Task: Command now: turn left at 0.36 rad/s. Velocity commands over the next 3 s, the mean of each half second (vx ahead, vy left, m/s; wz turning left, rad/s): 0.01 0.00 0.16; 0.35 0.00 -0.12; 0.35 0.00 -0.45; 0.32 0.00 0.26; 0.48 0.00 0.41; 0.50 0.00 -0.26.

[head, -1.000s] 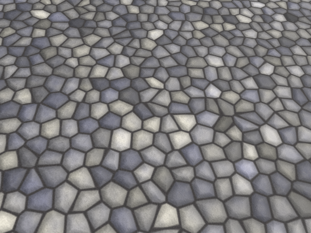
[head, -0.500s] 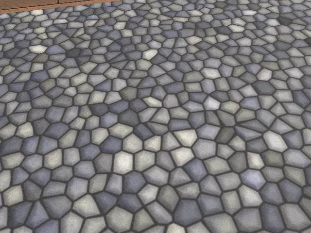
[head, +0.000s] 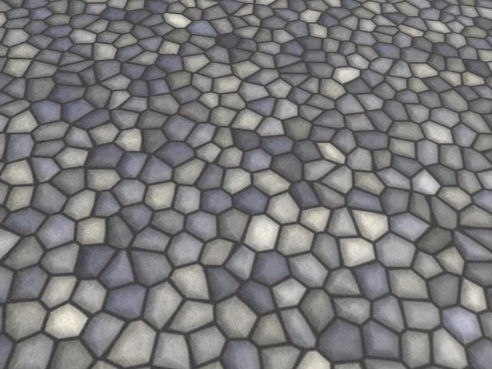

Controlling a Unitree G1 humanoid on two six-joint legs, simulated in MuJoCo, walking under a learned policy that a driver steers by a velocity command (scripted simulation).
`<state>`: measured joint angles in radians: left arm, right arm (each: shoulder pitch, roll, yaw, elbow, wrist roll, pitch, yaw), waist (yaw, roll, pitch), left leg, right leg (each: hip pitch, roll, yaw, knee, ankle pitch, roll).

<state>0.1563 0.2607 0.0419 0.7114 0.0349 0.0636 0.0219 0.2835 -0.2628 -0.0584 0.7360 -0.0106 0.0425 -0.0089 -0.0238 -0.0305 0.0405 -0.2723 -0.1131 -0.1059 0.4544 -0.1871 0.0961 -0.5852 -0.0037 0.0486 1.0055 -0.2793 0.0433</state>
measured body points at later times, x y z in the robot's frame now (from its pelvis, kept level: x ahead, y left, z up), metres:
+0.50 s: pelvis +0.04 -0.05 +0.00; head +0.05 -0.06 +0.45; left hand +0.14 +0.20 -0.12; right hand +0.14 -0.29 -0.14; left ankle +0.03 +0.08 -0.74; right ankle +0.05 -0.13 -0.74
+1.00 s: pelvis +0.23 -0.05 -0.02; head +0.27 -0.07 +0.43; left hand +0.44 +0.17 -0.12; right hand +0.13 -0.30 -0.16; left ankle +0.04 +0.07 -0.74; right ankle +0.37 -0.14 -0.72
